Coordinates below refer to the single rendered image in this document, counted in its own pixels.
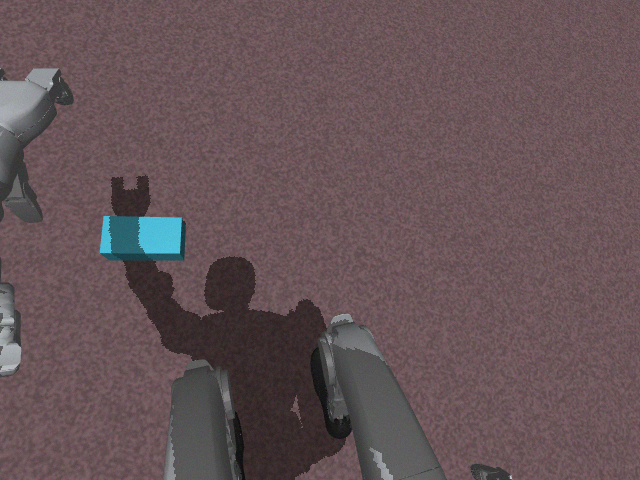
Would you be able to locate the right robot hand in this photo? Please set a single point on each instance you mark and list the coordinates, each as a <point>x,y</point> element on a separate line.
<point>483,472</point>

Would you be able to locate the right robot foot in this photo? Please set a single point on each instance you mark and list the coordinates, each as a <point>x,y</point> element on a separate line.
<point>336,428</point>

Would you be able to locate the carton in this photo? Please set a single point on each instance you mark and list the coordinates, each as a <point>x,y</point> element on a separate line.
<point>143,238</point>

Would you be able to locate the left robot hand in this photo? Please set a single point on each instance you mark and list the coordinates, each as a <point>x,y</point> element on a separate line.
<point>26,110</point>

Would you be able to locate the left robot arm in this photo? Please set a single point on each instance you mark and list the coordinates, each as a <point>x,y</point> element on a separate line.
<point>11,158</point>

